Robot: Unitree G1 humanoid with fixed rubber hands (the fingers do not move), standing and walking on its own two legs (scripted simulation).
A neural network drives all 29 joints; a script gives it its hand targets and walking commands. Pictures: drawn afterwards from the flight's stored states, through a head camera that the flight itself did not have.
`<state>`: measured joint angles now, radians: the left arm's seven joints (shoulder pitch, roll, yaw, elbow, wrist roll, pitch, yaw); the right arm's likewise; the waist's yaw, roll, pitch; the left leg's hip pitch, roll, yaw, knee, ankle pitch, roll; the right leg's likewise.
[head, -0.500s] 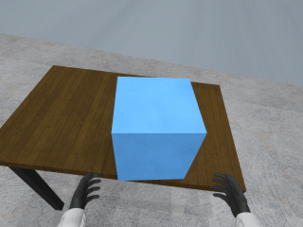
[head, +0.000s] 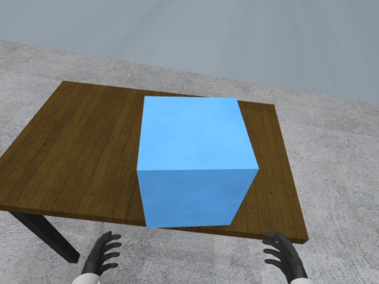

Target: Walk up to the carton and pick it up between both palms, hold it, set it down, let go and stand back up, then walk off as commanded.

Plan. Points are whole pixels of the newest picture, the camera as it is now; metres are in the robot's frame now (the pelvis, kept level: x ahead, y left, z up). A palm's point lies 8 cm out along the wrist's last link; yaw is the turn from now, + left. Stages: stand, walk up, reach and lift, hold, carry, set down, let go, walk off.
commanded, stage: set down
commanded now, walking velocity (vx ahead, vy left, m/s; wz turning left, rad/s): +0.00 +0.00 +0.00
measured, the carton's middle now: (190, 164) +0.38 +0.01 +0.03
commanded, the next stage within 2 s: let go in 0.26 s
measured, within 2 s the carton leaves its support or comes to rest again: neither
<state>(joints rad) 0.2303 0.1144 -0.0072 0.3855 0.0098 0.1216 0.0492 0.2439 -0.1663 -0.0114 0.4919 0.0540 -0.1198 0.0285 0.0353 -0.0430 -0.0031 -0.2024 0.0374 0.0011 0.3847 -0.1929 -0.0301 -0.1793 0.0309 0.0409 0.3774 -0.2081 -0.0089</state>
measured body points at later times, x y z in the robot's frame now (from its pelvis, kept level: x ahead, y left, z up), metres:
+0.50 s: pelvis +0.02 +0.00 +0.00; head +0.04 +0.01 +0.45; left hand +0.18 +0.20 -0.10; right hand +0.19 -0.22 -0.08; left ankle +0.01 +0.14 -0.75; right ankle -0.01 -0.11 -0.75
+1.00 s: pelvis +0.02 +0.01 +0.00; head +0.03 +0.02 +0.45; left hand +0.13 +0.26 -0.13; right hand +0.17 -0.26 -0.08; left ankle +0.01 +0.14 -0.75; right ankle -0.01 -0.11 -0.75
